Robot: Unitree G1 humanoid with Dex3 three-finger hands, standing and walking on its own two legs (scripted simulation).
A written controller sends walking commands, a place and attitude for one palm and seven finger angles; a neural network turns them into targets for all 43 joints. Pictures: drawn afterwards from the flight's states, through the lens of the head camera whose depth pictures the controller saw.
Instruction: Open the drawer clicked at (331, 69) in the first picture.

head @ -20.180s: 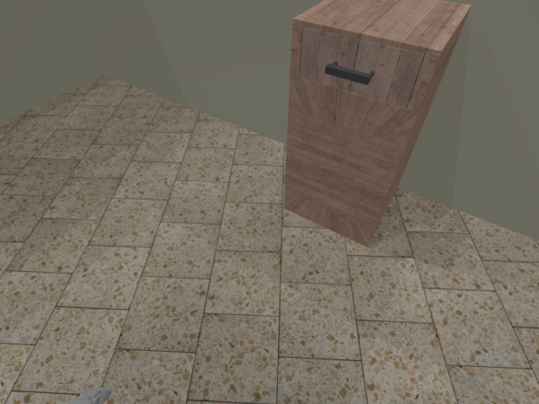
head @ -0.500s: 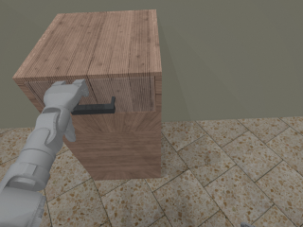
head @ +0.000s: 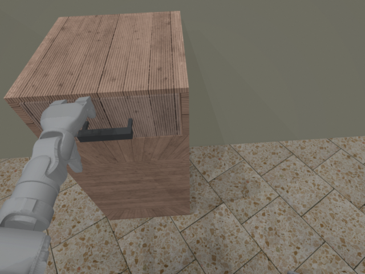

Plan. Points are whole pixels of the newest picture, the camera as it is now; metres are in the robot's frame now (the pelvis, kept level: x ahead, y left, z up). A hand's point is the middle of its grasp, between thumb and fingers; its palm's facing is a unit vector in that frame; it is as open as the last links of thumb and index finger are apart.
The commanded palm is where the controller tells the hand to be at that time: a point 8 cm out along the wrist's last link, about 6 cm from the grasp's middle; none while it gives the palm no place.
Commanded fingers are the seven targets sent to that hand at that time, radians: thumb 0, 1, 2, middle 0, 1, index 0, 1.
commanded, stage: re-aim the fingers above the handle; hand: left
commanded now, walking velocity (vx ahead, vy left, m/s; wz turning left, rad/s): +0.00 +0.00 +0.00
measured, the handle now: (107, 128) +0.47 +0.23 +0.03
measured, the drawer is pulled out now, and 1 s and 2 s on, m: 0.00 0.00 0.00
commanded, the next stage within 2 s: lower the fingers behind the handle in 0.68 s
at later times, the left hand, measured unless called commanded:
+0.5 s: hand (76, 141) +0.38 +0.26 +0.08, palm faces -0.10 -0.04 -0.99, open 13.8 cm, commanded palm +0.37 +0.25 +0.14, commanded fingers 0.00 -0.50 0.30 -0.30 -1.20 -0.30 -1.20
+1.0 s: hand (81, 144) +0.39 +0.26 +0.05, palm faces -0.17 -0.06 -0.98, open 13.7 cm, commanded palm +0.38 +0.27 +0.13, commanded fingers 0.00 -0.50 0.30 -0.30 -1.20 -0.30 -1.20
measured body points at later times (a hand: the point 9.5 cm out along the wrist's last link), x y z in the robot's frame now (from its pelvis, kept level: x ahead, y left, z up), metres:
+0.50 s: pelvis +0.00 +0.00 +0.00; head +0.02 -0.02 +0.45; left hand +0.38 +0.26 +0.13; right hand +0.12 -0.25 -0.13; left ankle -0.02 +0.09 -0.73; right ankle -0.03 -0.10 -0.73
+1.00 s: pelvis +0.00 +0.00 +0.00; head +0.04 -0.01 +0.45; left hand +0.40 +0.26 +0.11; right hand +0.09 -0.26 -0.13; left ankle -0.02 +0.09 -0.73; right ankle -0.03 -0.10 -0.73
